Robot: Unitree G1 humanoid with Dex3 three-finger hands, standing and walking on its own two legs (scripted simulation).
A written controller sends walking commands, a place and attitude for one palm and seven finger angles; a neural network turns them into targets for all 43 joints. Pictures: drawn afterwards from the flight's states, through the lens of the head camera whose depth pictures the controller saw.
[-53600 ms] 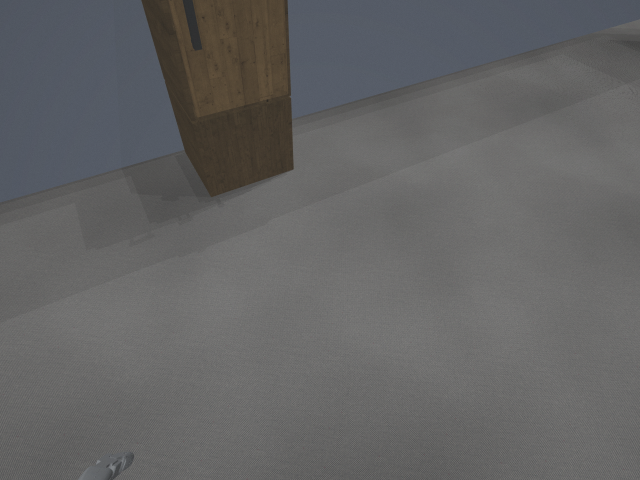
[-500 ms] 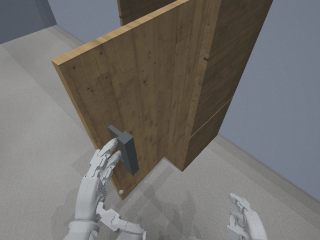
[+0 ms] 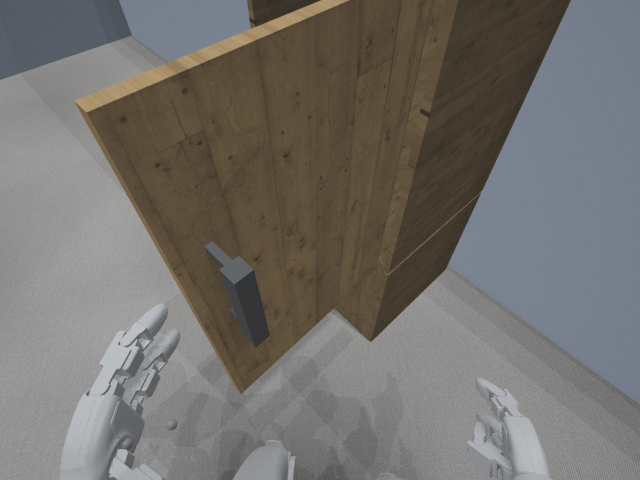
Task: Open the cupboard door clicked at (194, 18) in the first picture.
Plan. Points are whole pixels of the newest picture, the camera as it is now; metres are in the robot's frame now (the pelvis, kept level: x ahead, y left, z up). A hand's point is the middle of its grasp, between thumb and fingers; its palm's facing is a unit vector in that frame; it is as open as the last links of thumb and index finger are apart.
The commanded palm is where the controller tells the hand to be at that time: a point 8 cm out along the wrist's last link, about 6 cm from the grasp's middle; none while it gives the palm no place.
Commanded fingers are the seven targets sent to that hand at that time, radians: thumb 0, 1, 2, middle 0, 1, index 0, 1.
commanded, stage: slide the hand sideways off the handle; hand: left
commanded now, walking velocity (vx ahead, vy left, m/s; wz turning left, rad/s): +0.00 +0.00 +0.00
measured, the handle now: (237, 296) +0.31 +0.12 +0.08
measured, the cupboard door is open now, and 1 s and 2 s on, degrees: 92 92 92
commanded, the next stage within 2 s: draw the hand back to the body in 0.06 s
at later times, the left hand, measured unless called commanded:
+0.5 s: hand (130, 408) +0.17 +0.19 +0.11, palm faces +0.02 -1.00 -0.06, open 16.3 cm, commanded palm +0.14 +0.25 +0.13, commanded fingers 0.00 -0.50 0.30 -0.15 -0.30 -0.15 -0.30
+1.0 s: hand (28, 353) +0.20 +0.25 +0.17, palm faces +0.28 -0.88 -0.38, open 13.4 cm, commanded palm +0.15 +0.30 +0.20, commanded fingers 0.00 0.31 0.64 -0.18 -0.30 -0.18 -0.30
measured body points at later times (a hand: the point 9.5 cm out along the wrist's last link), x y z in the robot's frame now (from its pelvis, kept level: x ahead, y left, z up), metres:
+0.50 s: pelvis +0.00 +0.01 +0.02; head +0.01 +0.00 +0.47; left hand +0.17 +0.24 +0.12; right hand +0.18 -0.21 -0.05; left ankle +0.04 +0.11 -0.66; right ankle -0.02 -0.08 -0.66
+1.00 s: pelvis +0.02 +0.03 +0.06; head +0.01 +0.02 +0.51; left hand +0.18 +0.30 +0.19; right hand +0.20 -0.18 -0.01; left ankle +0.04 +0.11 -0.66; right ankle -0.02 -0.08 -0.65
